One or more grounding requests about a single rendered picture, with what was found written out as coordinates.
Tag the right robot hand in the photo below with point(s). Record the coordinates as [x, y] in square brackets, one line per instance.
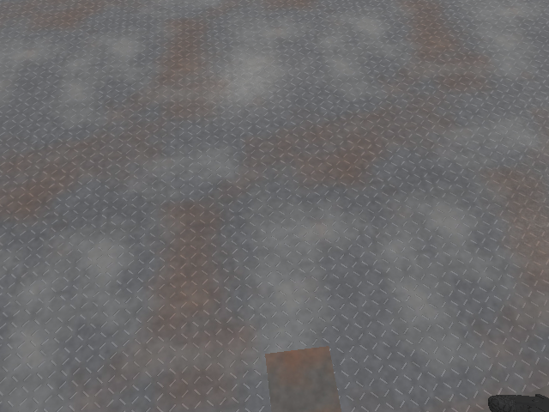
[518, 403]

